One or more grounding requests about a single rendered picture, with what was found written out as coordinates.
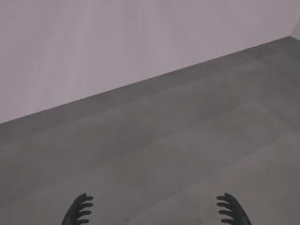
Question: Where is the robot right hand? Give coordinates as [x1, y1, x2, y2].
[217, 193, 252, 225]

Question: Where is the robot left hand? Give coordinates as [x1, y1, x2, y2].
[61, 193, 94, 225]

